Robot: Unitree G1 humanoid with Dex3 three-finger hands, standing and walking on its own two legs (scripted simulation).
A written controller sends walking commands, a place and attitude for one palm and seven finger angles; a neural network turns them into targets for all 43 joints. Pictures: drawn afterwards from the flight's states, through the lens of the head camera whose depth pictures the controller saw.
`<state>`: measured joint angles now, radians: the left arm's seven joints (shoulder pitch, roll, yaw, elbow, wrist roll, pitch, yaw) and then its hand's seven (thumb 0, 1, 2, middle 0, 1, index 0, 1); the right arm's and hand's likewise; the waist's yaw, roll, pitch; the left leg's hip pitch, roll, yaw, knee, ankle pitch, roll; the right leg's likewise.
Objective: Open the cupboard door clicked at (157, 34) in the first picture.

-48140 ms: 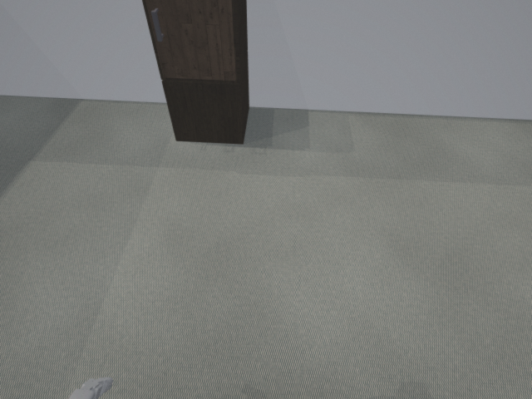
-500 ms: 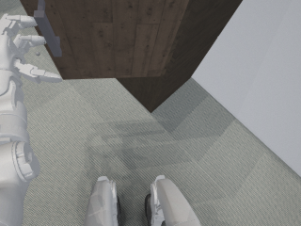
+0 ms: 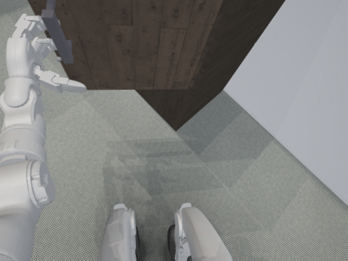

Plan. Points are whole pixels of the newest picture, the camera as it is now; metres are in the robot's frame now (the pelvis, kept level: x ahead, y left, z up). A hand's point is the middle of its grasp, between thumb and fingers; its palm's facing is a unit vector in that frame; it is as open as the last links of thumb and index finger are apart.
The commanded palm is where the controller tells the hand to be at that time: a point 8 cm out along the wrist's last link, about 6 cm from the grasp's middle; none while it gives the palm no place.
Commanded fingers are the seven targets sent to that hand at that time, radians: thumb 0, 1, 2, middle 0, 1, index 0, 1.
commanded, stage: slide the fingers in behind the handle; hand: left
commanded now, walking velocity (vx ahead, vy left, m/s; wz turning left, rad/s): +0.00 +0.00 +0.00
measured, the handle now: (60, 32) +0.58 +0.21 +0.06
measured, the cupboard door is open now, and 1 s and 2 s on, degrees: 52 52 62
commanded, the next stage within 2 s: close the thumb around the handle in 0.70 s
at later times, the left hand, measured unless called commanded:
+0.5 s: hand (64, 63) +0.52 +0.20 +0.04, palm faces +0.09 -1.00 -0.03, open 14.0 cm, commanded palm +0.51 +0.20 +0.04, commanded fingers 0.00 -0.50 0.30 -0.30 -1.20 -0.30 -1.20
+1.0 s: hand (65, 65) +0.52 +0.20 +0.04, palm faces +0.09 -1.00 -0.02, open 13.0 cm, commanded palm +0.51 +0.20 +0.04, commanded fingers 0.00 0.12 0.56 -0.34 -1.27 -0.34 -1.27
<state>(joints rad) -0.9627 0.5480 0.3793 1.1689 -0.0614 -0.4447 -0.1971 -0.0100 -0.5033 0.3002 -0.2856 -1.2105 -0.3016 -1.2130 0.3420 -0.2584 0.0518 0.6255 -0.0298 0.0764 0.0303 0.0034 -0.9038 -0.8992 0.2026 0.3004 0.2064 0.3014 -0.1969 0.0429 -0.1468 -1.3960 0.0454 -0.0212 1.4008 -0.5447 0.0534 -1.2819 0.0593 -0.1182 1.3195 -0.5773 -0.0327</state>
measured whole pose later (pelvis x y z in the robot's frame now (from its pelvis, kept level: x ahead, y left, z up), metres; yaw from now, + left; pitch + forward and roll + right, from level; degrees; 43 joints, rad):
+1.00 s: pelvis +0.01 +0.00 +0.01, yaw +2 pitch +30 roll -6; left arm -0.90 0.44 0.28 1.17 -0.11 -0.53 -0.12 -0.01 -0.33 0.37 -0.10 -1.15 -0.30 -1.22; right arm 0.32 -0.25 0.02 0.67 -0.04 0.09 0.05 0.00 -0.90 -0.90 0.20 0.30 0.21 0.30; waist -0.16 0.04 -0.16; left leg -1.33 0.03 -0.03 1.36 -0.55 0.05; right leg -1.21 0.05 -0.12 1.28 -0.59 -0.04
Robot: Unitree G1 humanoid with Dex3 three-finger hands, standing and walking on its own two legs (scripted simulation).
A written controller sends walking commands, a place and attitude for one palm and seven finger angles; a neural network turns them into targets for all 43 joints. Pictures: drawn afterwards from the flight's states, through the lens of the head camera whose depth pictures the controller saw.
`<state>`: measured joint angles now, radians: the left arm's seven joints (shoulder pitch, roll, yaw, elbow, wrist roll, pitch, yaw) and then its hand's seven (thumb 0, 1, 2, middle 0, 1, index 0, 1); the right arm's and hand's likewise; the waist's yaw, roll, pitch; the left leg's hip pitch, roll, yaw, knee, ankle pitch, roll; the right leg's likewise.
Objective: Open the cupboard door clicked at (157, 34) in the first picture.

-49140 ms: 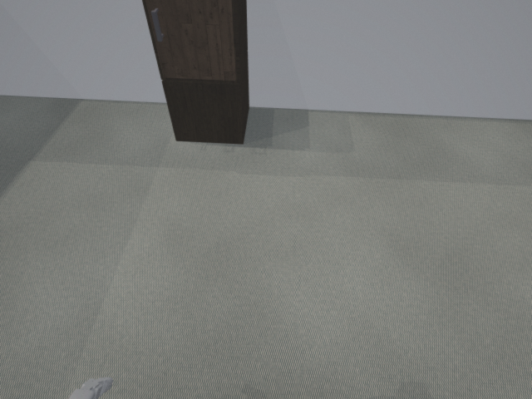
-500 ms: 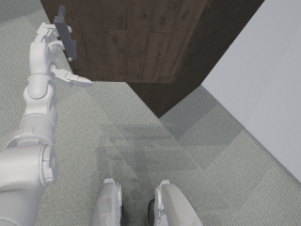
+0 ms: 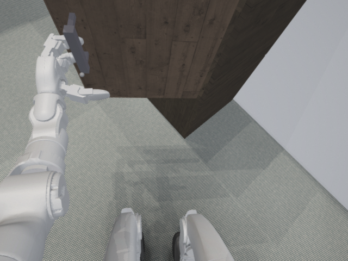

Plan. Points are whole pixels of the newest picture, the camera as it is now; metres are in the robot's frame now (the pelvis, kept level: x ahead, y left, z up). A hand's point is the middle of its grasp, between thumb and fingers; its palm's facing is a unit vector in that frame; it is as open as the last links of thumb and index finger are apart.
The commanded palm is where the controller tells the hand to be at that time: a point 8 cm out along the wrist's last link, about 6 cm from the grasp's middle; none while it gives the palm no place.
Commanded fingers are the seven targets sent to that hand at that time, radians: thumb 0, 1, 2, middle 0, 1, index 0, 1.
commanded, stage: close the thumb around the handle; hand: left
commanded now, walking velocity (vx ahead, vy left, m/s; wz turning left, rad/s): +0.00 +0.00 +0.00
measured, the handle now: (78, 45) +0.57 +0.19 +0.05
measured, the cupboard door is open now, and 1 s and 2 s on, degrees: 52 62 73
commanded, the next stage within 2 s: pull the door open along its arc in 0.50 s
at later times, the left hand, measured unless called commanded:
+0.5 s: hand (81, 71) +0.52 +0.18 +0.03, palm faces +0.06 -1.00 -0.01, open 6.7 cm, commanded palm +0.51 +0.18 +0.03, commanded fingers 0.00 0.90 0.90 -0.40 -1.35 -0.40 -1.35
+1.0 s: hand (80, 96) +0.46 +0.18 +0.03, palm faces +0.00 -1.00 -0.03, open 6.8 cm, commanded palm +0.40 +0.23 +0.03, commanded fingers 0.00 0.90 0.90 -0.40 -1.35 -0.40 -1.35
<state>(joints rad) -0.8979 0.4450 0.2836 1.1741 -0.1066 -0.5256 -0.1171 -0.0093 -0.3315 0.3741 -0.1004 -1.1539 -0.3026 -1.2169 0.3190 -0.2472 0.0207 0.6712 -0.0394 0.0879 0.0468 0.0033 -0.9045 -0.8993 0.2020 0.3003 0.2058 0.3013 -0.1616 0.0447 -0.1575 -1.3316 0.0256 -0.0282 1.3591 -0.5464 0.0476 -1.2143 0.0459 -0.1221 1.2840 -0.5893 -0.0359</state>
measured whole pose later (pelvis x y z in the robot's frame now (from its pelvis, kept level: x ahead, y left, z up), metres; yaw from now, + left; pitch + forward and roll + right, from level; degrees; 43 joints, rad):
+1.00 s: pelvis +0.01 +0.00 +0.02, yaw -2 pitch +27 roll -4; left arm -0.55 0.36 0.32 0.88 -0.16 -0.51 -0.21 0.01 0.61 0.72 -0.06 -1.26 -0.32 -1.24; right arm 0.33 -0.24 0.02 0.60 0.01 0.12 0.05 0.01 -0.90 -0.90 0.20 0.30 0.21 0.30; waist -0.13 0.04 -0.18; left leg -1.21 0.04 0.03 1.28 -0.55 0.05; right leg -1.13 0.06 -0.06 1.23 -0.58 -0.03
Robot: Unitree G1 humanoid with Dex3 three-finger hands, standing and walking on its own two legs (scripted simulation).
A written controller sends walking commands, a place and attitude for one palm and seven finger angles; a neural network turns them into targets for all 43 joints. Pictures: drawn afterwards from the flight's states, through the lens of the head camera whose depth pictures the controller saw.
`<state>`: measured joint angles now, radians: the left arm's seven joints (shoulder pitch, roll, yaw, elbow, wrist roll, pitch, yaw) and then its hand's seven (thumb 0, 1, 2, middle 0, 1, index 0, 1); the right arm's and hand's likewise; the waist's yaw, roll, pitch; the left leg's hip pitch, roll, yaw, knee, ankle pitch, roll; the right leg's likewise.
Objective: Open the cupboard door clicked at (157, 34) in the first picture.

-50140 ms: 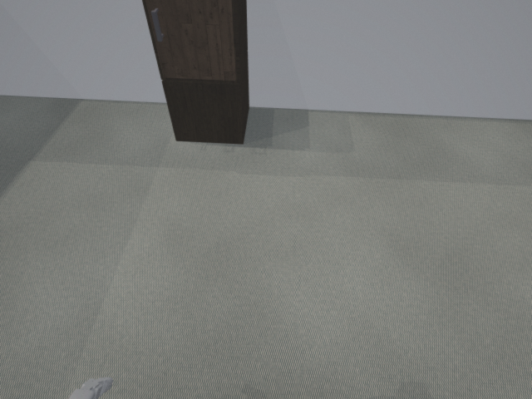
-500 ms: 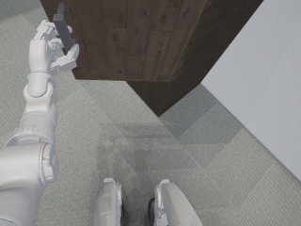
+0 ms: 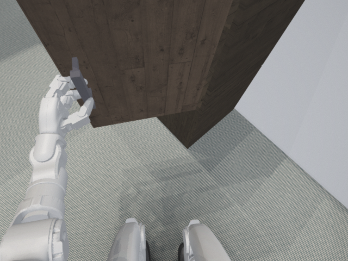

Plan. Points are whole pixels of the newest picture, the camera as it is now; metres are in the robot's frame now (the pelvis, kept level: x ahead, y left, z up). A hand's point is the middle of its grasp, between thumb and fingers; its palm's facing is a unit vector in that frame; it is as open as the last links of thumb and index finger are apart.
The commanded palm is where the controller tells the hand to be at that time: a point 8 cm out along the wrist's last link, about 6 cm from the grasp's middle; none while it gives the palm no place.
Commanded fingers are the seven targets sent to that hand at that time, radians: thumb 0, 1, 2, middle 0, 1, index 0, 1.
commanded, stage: pull the door open along its arc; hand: left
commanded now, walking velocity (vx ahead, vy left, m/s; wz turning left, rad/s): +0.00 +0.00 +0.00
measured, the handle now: (83, 85) +0.50 +0.19 +0.03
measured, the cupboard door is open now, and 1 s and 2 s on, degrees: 62 73 73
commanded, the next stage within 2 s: open thumb and fingers to let go in 0.64 s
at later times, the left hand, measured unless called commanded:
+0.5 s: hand (49, 222) +0.22 +0.22 +0.01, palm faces +0.06 -1.00 -0.01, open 5.0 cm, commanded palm +0.18 +0.27 +0.02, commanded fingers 0.00 0.90 0.90 -0.40 -1.35 -0.40 -1.35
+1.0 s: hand (52, 242) +0.19 +0.21 +0.01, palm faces +0.03 -1.00 -0.02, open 6.9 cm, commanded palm +0.16 +0.26 +0.02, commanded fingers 0.00 -0.08 0.48 -0.33 -1.25 -0.33 -1.25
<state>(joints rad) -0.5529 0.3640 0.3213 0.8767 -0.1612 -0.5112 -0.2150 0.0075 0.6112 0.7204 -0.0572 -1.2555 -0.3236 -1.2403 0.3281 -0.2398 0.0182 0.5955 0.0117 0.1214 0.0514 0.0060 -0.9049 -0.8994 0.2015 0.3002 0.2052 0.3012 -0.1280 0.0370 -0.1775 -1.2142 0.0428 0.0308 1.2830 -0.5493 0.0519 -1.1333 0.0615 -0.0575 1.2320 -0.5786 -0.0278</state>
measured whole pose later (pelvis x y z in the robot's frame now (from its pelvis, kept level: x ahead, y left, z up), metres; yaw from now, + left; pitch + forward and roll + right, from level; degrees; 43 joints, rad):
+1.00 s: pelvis -0.04 +0.00 -0.03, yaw +3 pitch +22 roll -5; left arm 0.36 0.28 0.18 0.00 -0.31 -0.44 -0.29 0.02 0.52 0.74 -0.37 -1.31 -0.37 -1.31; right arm 0.21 -0.23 0.02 0.51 0.03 -0.09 -0.04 0.01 -0.90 -0.90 0.20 0.30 0.21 0.30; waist -0.01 0.04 -0.20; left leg -1.25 0.02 -0.02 1.42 -0.55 0.05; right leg -1.14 0.04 -0.11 1.36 -0.61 -0.03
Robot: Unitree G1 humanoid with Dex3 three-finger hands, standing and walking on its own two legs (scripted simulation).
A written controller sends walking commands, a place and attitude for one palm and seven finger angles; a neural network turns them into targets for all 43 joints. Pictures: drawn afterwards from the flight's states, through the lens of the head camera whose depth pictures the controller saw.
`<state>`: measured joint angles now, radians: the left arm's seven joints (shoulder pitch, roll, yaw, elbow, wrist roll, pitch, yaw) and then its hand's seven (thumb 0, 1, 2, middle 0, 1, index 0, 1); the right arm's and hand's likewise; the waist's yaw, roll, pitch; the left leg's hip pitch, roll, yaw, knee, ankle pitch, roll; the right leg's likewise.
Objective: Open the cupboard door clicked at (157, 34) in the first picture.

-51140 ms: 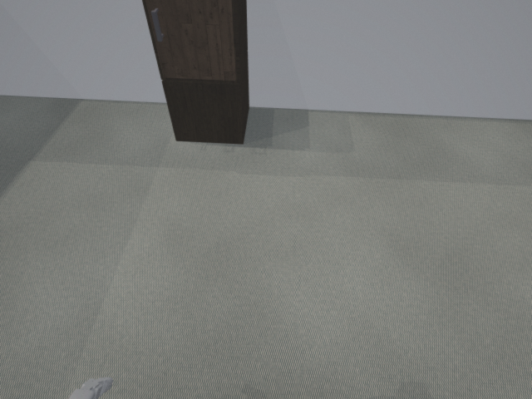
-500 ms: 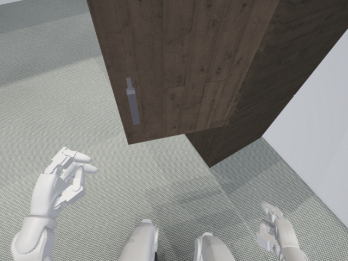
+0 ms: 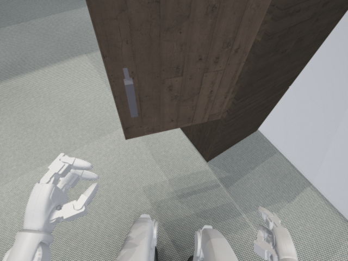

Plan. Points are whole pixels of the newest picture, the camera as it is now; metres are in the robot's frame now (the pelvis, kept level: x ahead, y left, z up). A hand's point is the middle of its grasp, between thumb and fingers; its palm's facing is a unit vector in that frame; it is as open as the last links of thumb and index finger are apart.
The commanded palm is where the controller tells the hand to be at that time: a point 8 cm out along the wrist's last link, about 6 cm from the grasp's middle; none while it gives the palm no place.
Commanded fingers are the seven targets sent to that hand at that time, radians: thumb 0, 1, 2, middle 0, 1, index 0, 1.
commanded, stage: open thumb and fingers to let go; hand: left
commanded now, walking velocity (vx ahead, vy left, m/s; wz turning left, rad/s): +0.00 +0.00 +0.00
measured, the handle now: (130, 93) +0.49 +0.15 +0.06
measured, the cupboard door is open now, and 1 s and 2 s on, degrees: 73 73 73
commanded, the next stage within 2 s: slide the hand sideways off the handle in 0.56 s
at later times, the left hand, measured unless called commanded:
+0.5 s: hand (83, 202) +0.23 +0.20 +0.03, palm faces -0.01 -1.00 -0.03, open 15.0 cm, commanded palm +0.20 +0.26 +0.04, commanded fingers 0.00 -0.50 0.30 -0.16 -0.35 -0.16 -0.35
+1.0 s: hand (68, 209) +0.21 +0.22 +0.04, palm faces +0.03 -1.00 -0.07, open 16.3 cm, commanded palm +0.19 +0.28 +0.04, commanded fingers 0.00 -0.50 0.30 -0.15 -0.30 -0.15 -0.30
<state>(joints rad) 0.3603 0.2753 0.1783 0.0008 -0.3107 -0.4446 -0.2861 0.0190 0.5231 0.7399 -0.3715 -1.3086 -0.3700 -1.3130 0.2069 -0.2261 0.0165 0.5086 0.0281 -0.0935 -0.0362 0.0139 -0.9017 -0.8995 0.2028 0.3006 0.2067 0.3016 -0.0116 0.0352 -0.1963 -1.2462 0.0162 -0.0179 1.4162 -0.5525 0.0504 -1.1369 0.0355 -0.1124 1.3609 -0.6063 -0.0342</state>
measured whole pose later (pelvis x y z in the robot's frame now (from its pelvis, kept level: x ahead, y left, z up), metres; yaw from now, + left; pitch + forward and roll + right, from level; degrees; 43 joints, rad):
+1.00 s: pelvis +0.01 -0.01 +0.00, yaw +0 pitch +22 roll -5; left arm 0.45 0.30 0.26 0.00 -0.34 -0.47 -0.34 -0.01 -0.50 0.30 -0.15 -0.30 -0.15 -0.31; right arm 0.18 -0.21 0.00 0.51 0.03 -0.09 -0.05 0.01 -0.90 -0.90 0.20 0.30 0.21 0.30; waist 0.00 0.03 -0.22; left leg -1.25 0.02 -0.03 1.43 -0.58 0.04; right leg -1.14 0.05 -0.12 1.37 -0.63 -0.05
